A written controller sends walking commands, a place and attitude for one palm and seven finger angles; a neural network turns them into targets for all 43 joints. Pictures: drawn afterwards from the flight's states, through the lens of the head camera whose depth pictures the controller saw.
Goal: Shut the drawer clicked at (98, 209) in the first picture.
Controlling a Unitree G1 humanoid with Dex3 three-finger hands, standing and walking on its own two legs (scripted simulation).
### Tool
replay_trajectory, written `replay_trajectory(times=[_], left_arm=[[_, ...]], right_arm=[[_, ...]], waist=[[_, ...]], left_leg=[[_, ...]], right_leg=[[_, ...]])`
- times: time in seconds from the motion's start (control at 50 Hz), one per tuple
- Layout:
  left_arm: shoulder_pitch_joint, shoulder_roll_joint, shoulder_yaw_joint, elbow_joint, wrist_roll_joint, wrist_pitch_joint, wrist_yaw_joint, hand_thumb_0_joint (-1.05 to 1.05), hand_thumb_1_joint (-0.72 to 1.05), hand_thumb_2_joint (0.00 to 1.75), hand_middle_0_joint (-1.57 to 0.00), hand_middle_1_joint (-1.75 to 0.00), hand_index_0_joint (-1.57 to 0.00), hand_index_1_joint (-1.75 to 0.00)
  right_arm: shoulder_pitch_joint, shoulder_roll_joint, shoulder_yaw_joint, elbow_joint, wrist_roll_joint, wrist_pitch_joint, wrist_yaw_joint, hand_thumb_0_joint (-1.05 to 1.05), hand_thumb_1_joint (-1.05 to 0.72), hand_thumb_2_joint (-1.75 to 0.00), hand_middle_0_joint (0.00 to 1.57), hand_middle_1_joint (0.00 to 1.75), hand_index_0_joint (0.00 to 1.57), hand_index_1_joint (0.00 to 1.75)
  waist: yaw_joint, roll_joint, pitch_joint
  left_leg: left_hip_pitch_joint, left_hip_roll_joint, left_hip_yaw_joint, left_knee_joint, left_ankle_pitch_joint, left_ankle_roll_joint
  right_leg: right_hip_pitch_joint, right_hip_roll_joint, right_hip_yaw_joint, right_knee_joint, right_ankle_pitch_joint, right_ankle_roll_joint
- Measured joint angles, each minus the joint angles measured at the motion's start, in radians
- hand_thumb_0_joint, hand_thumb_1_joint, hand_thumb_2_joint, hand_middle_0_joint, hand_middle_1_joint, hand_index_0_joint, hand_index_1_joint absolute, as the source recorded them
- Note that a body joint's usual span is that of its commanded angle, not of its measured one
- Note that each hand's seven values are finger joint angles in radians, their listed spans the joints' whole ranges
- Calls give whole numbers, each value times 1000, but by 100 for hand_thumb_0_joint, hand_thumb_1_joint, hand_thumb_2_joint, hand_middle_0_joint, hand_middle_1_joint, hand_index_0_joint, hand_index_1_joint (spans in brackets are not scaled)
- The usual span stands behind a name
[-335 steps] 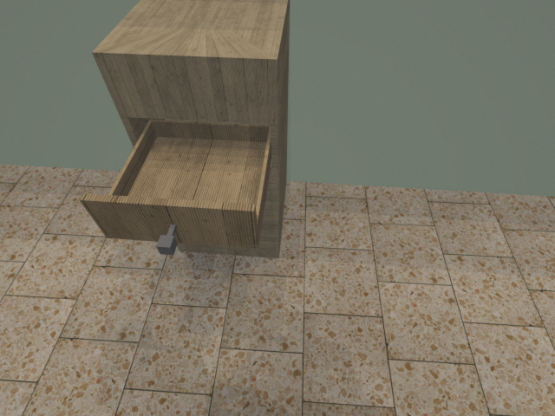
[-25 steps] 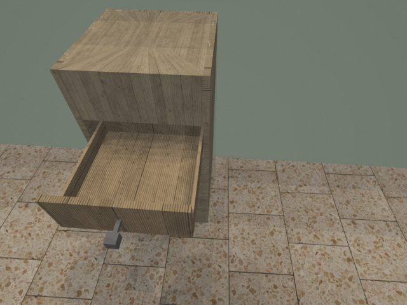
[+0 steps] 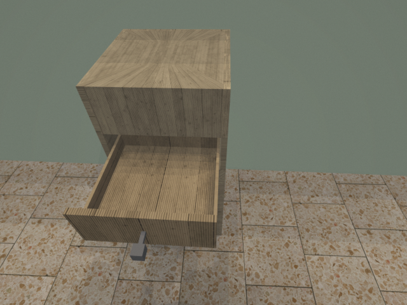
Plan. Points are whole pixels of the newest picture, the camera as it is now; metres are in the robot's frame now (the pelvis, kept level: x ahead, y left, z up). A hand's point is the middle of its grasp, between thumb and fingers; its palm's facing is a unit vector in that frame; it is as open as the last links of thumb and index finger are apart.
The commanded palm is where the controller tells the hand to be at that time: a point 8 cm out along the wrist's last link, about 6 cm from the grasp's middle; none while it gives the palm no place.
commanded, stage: come to a stop and stand still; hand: left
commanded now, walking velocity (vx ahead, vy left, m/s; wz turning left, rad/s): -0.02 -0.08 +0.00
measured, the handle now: (140, 245) +0.30 +0.19 -0.14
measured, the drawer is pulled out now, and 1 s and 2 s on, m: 0.30 0.30 0.30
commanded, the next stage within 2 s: look again from close up in 1.30 s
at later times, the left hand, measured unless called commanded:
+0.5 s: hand out of the picture -0.02 +0.16 -0.16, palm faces -0.01 -0.99 -0.16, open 7.4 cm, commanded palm none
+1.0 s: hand out of the picture +0.05 +0.21 -0.17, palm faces +0.01 -0.98 -0.20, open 7.3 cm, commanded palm none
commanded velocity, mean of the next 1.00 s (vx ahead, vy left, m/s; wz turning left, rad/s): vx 0.00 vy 0.00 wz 0.00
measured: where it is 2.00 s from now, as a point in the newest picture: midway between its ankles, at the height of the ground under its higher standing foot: outside the picture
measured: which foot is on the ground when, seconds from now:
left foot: down 0.00-1.00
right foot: down 0.00-1.00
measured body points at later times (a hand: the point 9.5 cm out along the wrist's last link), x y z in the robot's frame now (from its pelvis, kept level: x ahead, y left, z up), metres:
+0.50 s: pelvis +0.00 +0.01 +0.01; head +0.01 +0.00 +0.46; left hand -0.02 +0.21 -0.15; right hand -0.03 -0.19 -0.16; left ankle +0.04 +0.12 -0.73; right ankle -0.01 -0.08 -0.73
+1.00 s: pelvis +0.03 +0.04 +0.01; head +0.05 +0.04 +0.46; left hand +0.05 +0.26 -0.15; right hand +0.05 -0.19 -0.15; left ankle +0.04 +0.12 -0.73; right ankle -0.02 -0.08 -0.73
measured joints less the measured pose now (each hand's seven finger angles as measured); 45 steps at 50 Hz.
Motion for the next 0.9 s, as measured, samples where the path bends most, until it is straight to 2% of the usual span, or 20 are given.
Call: replay_trajectory(times=[0.08,0.2,0.4,0.48,0.6,0.7,0.9], left_arm=[[35,-23,-17,39,-4,1,-1,1,92,90,-19,-30,-20,-30],[36,-41,-27,71,-13,-3,-3,1,92,90,-20,-30,-20,-30],[61,-69,-29,101,-13,-13,2,1,91,90,-20,-30,-20,-30],[64,-52,-31,57,-6,-11,-5,1,91,90,-20,-30,-20,-30],[42,-20,-17,38,-6,-6,11,1,91,90,-20,-30,-20,-30],[3,-5,-12,21,-7,-8,16,1,91,90,-19,-30,-20,-30],[-44,12,-9,-2,-9,-10,19,1,93,90,-20,-30,-20,-30]], right_arm=[[37,17,12,43,4,-5,2,1,-95,-90,20,30,20,30],[82,62,37,106,11,-26,-3,0,-93,-90,20,30,20,30],[112,85,38,147,14,-31,-7,0,-91,-90,20,30,20,30],[108,77,13,75,-5,-22,1,0,-91,-90,20,30,20,30],[76,49,0,36,-10,-13,5,0,-91,-90,20,30,20,30],[59,27,5,35,-6,-22,0,1,-92,-90,20,30,20,30],[12,11,20,45,0,-32,-3,1,-92,-90,20,30,20,30]], waist=[[-17,-11,-16],[-13,-49,16],[-11,-26,32],[-30,-3,34],[-36,15,7],[-26,1,-1],[-13,-22,34]], left_leg=[[49,12,2,-66,27,-4],[86,20,7,-138,58,-5],[102,14,13,-174,77,2],[36,11,-4,-99,53,8],[-30,15,-23,6,-4,15],[-17,5,-15,8,-22,26],[31,-20,-3,-51,-10,41]], right_leg=[[55,18,2,-85,32,6],[96,32,8,-174,79,6],[112,29,13,-213,103,13],[55,20,-5,-141,71,13],[17,21,-21,-80,32,20],[26,10,-13,-77,19,33],[67,-11,-3,-122,29,53]])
